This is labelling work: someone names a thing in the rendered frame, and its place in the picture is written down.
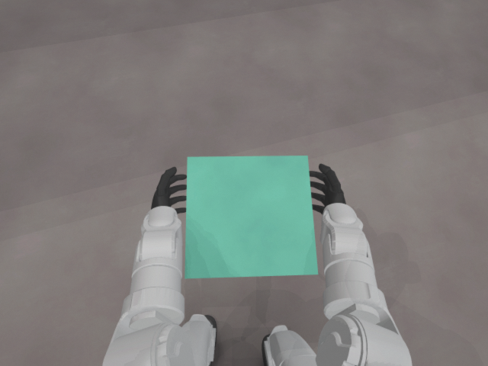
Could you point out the carton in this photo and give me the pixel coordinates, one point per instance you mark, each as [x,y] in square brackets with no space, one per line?
[249,216]

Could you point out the right robot upper arm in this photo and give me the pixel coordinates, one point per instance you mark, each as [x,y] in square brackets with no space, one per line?
[347,340]

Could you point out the right robot forearm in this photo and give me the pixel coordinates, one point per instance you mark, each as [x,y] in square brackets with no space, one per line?
[351,286]

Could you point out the robot right hand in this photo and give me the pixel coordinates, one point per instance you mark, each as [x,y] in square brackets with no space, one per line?
[331,189]

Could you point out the right robot thigh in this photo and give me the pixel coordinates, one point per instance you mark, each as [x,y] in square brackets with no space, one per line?
[287,348]

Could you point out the left robot forearm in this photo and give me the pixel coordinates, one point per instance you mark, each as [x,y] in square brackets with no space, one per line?
[155,292]

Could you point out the robot left hand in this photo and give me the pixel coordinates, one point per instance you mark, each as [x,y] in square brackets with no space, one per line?
[164,191]

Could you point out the left robot upper arm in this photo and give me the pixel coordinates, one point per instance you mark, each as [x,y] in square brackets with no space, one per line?
[164,344]

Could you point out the right robot shin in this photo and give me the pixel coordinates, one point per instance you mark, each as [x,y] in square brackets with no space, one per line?
[278,329]

